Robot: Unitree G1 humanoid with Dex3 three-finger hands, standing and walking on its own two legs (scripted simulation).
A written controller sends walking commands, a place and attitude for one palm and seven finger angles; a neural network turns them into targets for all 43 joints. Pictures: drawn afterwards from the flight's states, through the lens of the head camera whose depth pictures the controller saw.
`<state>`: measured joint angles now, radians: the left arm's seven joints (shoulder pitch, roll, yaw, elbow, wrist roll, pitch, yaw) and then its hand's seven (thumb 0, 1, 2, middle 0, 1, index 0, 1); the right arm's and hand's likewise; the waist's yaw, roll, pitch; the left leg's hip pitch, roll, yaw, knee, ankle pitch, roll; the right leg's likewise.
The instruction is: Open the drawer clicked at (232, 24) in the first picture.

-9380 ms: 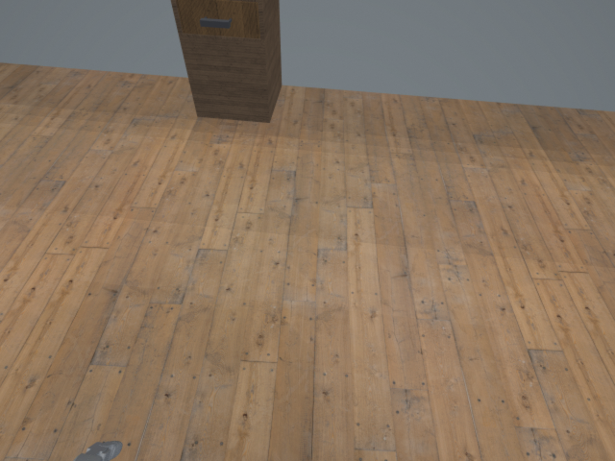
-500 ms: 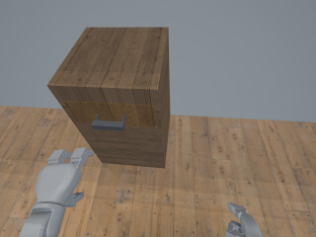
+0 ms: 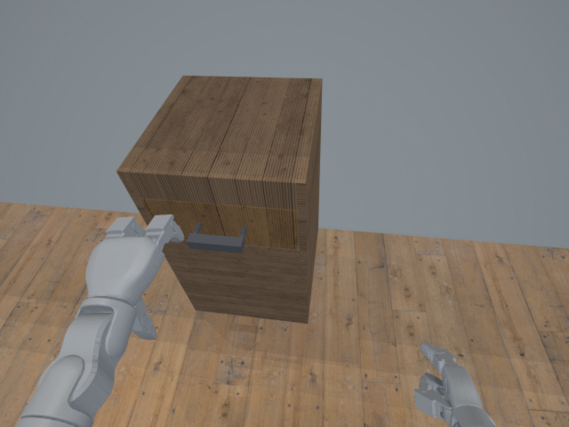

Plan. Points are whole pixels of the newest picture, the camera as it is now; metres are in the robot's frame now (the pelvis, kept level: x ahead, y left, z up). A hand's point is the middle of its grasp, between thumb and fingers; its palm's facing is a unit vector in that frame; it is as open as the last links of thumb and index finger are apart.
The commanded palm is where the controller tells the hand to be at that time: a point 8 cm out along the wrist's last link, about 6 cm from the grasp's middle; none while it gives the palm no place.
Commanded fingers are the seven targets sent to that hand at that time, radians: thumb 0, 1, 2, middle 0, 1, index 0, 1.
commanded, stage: raise the hand with hooked fingers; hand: left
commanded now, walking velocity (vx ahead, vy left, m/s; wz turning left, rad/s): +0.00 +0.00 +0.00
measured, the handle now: (218, 235) +0.56 +0.26 -0.21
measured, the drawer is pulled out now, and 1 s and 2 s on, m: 0.00 0.00 0.00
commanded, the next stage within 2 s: move the hooked fingers above the handle in 0.56 s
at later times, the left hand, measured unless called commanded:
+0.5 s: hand (144, 266) +0.30 +0.24 +0.07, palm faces +0.00 -0.09 -1.00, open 13.9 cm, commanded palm +0.28 +0.25 +0.14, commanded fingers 0.00 -0.50 0.30 -0.30 -1.20 -0.30 -1.20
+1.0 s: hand (166, 258) +0.34 +0.24 +0.03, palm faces -0.07 -0.06 -1.00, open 13.9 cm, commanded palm +0.34 +0.25 +0.08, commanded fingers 0.00 -0.50 0.30 -0.30 -1.20 -0.30 -1.20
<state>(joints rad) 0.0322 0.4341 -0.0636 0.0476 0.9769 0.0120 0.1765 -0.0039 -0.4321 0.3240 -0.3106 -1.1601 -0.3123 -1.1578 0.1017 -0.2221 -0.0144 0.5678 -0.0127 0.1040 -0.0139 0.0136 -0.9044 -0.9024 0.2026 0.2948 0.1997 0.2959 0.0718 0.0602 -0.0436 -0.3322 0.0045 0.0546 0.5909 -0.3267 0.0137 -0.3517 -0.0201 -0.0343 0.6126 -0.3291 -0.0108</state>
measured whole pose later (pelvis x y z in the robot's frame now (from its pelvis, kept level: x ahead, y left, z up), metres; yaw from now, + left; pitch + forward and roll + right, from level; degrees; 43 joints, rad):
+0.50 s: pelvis +0.00 +0.01 +0.01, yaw +0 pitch +4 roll +0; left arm -0.04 0.48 -0.03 0.08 0.93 -0.10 0.10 0.00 -0.49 0.30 -0.31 -1.20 -0.32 -1.20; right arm 0.18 -0.25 -0.04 0.61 0.00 0.13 -0.01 0.01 -0.90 -0.90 0.20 0.29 0.20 0.30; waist 0.07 0.07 -0.01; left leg -0.30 0.00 0.05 0.51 -0.28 0.02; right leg -0.31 -0.02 -0.04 0.51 -0.27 0.00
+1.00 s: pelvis -0.01 -0.01 +0.00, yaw +1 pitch +8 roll +0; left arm -0.30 0.48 -0.05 0.46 1.01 -0.17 0.16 0.00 -0.49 0.30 -0.32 -1.20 -0.32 -1.20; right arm 0.17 -0.24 -0.04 0.61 0.00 0.10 -0.03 0.01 -0.90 -0.90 0.20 0.30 0.20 0.30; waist 0.04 0.04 -0.05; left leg -0.46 0.01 0.03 0.63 -0.31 0.00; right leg -0.47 -0.01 -0.06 0.64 -0.32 -0.02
